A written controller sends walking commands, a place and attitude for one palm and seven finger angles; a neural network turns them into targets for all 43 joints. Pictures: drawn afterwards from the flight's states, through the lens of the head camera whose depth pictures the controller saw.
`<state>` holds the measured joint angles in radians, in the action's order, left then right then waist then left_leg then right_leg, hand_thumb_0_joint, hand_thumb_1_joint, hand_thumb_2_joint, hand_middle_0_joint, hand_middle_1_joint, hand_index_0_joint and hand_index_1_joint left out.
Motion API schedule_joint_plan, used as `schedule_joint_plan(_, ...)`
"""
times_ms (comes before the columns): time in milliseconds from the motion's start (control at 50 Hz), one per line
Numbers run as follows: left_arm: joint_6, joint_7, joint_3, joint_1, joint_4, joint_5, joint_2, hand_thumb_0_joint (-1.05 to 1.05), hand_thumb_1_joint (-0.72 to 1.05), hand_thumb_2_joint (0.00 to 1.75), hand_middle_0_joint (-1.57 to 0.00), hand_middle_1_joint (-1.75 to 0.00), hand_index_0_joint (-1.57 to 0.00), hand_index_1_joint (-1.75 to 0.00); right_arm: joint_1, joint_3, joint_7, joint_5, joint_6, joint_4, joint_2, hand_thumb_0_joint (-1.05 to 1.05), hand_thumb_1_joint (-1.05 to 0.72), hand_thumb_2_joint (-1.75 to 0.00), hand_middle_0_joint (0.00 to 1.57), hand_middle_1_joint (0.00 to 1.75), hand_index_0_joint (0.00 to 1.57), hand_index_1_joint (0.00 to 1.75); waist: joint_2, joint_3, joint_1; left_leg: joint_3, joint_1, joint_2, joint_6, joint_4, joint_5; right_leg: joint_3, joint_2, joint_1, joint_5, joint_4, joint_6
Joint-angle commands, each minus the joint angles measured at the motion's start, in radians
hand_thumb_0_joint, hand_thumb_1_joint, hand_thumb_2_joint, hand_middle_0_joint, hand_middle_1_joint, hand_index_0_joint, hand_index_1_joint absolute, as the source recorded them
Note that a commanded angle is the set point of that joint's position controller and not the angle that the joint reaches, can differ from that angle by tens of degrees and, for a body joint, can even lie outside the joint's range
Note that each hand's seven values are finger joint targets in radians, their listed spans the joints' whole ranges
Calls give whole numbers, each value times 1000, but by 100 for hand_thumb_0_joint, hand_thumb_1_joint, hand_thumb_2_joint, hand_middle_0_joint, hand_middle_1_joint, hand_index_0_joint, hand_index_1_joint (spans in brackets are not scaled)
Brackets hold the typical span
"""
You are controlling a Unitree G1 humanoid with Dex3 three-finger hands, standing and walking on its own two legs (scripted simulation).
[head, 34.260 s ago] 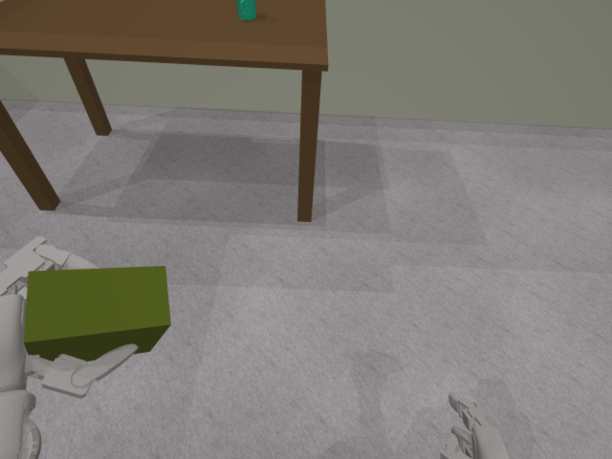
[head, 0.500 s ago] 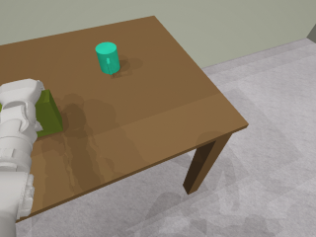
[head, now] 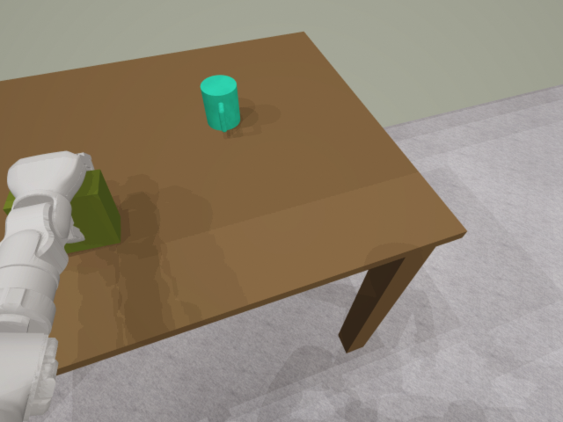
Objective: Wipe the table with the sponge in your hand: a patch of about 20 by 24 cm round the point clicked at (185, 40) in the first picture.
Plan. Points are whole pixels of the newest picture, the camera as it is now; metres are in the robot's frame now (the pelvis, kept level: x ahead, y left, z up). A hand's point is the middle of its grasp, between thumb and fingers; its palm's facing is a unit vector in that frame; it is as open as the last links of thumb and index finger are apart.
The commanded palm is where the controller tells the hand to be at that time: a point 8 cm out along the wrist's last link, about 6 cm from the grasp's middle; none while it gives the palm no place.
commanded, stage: wipe back along the first lane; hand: left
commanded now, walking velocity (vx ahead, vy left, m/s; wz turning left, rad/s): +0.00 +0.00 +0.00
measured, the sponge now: (74, 221) +0.40 +0.34 +0.03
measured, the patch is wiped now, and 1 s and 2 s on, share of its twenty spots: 1.00 1.00 1.00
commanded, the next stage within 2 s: lift the sponge slowly off the table in 1.36 s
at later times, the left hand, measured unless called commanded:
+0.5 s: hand (72, 225) +0.37 +0.32 +0.06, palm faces -0.06 -0.02 -1.00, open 10.1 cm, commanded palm +0.33 +0.31 +0.11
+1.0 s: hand (72, 251) +0.32 +0.30 +0.06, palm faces -0.06 -0.04 -1.00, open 10.1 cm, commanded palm +0.29 +0.29 +0.11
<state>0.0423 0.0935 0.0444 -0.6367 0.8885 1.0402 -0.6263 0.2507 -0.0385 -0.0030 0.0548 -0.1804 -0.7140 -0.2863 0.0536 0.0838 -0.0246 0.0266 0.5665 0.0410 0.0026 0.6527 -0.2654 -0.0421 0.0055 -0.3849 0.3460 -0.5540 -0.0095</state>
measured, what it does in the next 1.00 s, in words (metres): stands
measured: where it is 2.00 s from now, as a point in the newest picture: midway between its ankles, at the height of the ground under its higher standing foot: outside the picture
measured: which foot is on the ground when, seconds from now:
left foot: down 0.00-1.00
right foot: down 0.00-1.00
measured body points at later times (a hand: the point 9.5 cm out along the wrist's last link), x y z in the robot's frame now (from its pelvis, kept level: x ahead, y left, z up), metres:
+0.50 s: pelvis +0.00 +0.00 +0.00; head +0.03 -0.02 +0.45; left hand +0.36 +0.32 +0.12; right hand +0.12 -0.27 -0.12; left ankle +0.03 +0.12 -0.72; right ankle -0.05 -0.14 -0.72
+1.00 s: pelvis +0.01 -0.01 +0.01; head +0.03 -0.03 +0.46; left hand +0.32 +0.30 +0.12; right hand +0.19 -0.25 -0.11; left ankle +0.03 +0.12 -0.72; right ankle -0.05 -0.14 -0.72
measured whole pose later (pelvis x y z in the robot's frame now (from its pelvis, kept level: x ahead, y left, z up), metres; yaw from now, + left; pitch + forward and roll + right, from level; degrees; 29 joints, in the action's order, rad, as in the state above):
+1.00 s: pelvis +0.01 -0.01 +0.01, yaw +1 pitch +5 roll -1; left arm 0.21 0.08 -0.02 -0.21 0.36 0.95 -0.50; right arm 0.13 -0.01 -0.02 0.07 -0.16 -0.66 -0.28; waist 0.08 0.06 0.05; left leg 0.03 0.40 0.03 -0.01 0.58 -0.26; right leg -0.05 -0.01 -0.22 0.35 -0.49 -0.01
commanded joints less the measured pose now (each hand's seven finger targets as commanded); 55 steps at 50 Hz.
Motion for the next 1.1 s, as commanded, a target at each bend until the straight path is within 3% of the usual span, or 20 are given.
schedule_joint_plan(0,18,26,17,-295,-151,8,-212,0,10,130,-120,-160,-120,-160,9,-54,-5,2,24,89,-161,0,-90,-90,20,30,20,30,25,272,-17,-4,-349,-53,53,-49,275,-23,73,-54,-287,67,73)
schedule_joint_plan(20,20,24,26,-278,-153,-2,-208,0,10,130,-120,-160,-120,-160,-3,-51,-6,3,25,96,-158,0,-90,-90,20,30,20,30,31,277,-4,-4,-346,-52,53,-58,279,-21,72,-41,-290,70,76)
schedule_joint_plan(60,27,28,-5,-288,-170,2,-179,0,10,130,-120,-160,-120,-160,-2,-53,-5,2,25,92,-157,0,-90,-90,20,30,20,30,28,281,-16,-5,-356,-51,53,-55,266,-24,72,-50,-278,66,73)
schedule_joint_plan(120,40,26,27,-210,-152,-6,-192,0,10,130,-120,-160,-120,-160,-17,-50,-6,5,23,99,-157,0,-90,-90,20,30,20,30,-8,275,3,-6,-330,-52,54,-64,260,-19,71,-16,-290,76,74)
schedule_joint_plan(160,46,28,-2,-222,-154,-3,-170,0,10,130,-120,-160,-120,-160,-20,-47,-5,5,22,96,-156,0,-90,-90,20,30,20,30,-3,239,-10,-9,-320,-54,54,-65,229,-24,70,-35,-266,74,70)
schedule_joint_plan(220,48,26,30,-142,-203,-5,-184,0,10,130,-120,-160,-120,-160,-36,-50,-2,5,23,115,-152,0,-90,-90,20,30,20,30,11,280,23,-10,-334,-55,53,-67,267,-17,70,10,-299,77,76)
schedule_joint_plan(260,58,25,-11,-76,-218,-18,-119,0,10,130,-120,-160,-120,-160,-47,-49,3,8,22,124,-146,0,-90,-90,20,30,20,30,-14,256,16,-16,-326,-57,55,-63,264,-23,71,9,-309,74,71)
schedule_joint_plan(320,75,24,20,-6,-268,-33,-135,0,10,130,-120,-160,-120,-160,-76,-46,4,11,22,141,-146,0,-90,-90,20,30,20,30,-7,252,40,-19,-317,-58,53,-73,279,-19,69,43,-336,79,74)
schedule_joint_plan(360,92,25,6,10,-290,-40,-123,0,10,130,-120,-160,-120,-160,-87,-44,4,13,22,142,-146,0,-90,-90,20,30,20,30,-17,216,29,-23,-311,-62,55,-76,252,-22,67,39,-322,85,67)
schedule_joint_plan(440,121,13,24,27,-322,-45,-156,0,10,130,-120,-160,-120,-160,-112,-36,-7,16,23,148,-149,0,-90,-90,20,30,20,30,-33,196,36,-25,-311,-69,57,-91,234,-18,65,65,-313,98,66)
schedule_joint_plan(480,128,4,-9,38,-343,-43,-112,0,10,130,-120,-160,-120,-160,-119,-37,-7,16,28,152,-144,0,-90,-90,20,30,20,30,-32,192,33,-27,-327,-68,57,-92,238,-21,65,54,-308,103,66)
schedule_joint_plan(720,134,-26,8,204,-530,-78,-89,0,10,130,-120,-160,-120,-160,-185,-26,-15,15,45,192,-134,0,-90,-90,20,30,20,30,-26,179,59,-27,-358,-69,53,-104,290,-19,64,109,-374,111,67)
schedule_joint_plan(760,145,-25,-46,202,-551,-77,-34,0,10,130,-120,-160,-120,-160,-189,-24,-16,15,47,191,-129,0,-90,-90,20,30,20,30,-12,155,47,-27,-366,-70,52,-106,276,-25,63,86,-352,111,64)
schedule_joint_plan(820,157,-23,10,231,-574,-78,-90,0,10,130,-120,-160,-120,-160,-200,-24,-19,12,51,191,-135,0,-90,-90,20,30,20,30,-33,176,63,-25,-375,-69,53,-110,291,-19,64,117,-371,115,68)
schedule_joint_plan(860,160,-26,-25,275,-595,-87,-42,0,10,130,-120,-160,-120,-160,-203,-23,-19,13,58,195,-127,0,-90,-90,20,30,20,30,-45,178,61,-31,-381,-73,55,-102,304,-21,61,127,-405,110,63)
schedule_joint_plan(920,168,-30,1,276,-625,-84,-72,0,10,130,-120,-160,-120,-160,-219,-19,-23,11,59,194,-131,0,-90,-90,20,30,20,30,-31,172,67,-29,-379,-72,52,-111,293,-16,61,131,-390,114,64)
schedule_joint_plan(960,174,-31,-58,307,-646,-86,-1,0,10,130,-120,-160,-120,-160,-222,-17,-20,12,65,203,-122,0,-90,-90,20,30,20,30,-31,159,62,-26,-381,-73,52,-113,294,-28,61,120,-379,111,63)
schedule_joint_plan(1020,174,-28,-19,407,-696,-93,-25,0,10,130,-120,-160,-120,-160,-230,-21,-14,10,75,217,-123,0,-90,-90,20,30,20,30,-42,194,84,-26,-391,-72,52,-101,339,-18,61,158,-442,100,64)
schedule_joint_plan(1060,175,-28,-61,454,-724,-102,36,0,10,130,-120,-160,-120,-160,-234,-19,-10,11,81,221,-115,0,-90,-90,20,30,20,30,-63,180,75,-32,-386,-73,52,-93,357,-25,58,157,-481,91,58)
schedule_joint_plan(1080,179,-23,-35,478,-729,-104,14,0,10,130,-120,-160,-120,-160,-234,-22,-6,11,80,218,-118,0,-90,-90,20,30,20,30,-70,164,78,-30,-379,-68,50,-95,353,-23,58,152,-477,92,58)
